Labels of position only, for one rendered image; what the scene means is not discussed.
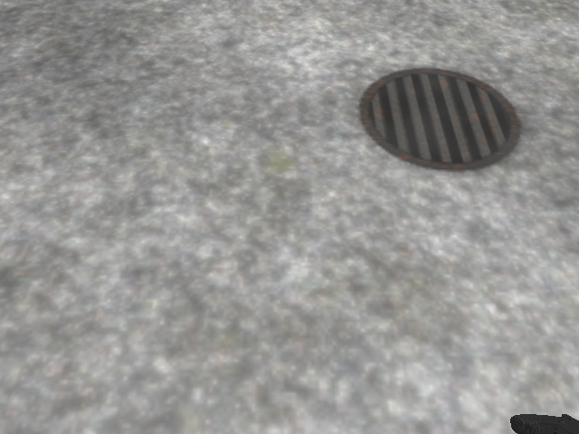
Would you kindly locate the robot right hand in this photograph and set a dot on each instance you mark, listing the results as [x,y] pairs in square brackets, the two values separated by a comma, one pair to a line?
[544,424]

